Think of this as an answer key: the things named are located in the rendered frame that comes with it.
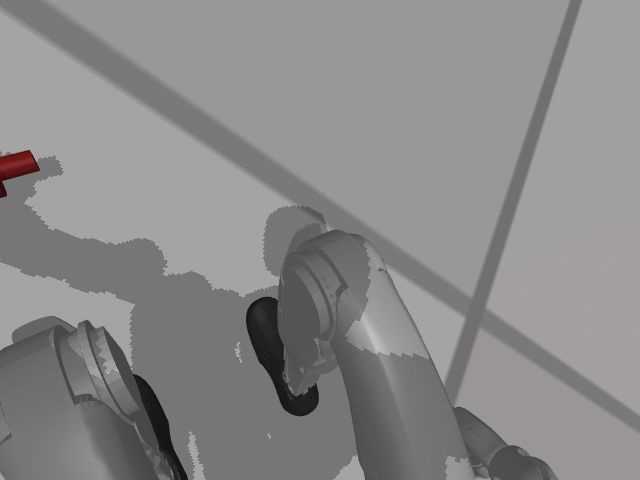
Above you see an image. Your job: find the right robot hand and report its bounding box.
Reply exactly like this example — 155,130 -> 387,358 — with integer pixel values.
453,407 -> 508,479

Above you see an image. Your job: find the right robot foot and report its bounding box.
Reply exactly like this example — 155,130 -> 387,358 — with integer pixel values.
246,297 -> 319,416

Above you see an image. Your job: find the right robot arm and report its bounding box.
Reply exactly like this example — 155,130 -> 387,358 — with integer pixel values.
488,445 -> 559,480

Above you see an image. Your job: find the left robot foot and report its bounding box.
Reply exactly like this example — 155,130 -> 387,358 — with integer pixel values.
133,374 -> 188,480

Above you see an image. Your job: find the bottle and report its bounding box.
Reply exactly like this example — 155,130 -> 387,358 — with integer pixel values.
0,150 -> 40,198

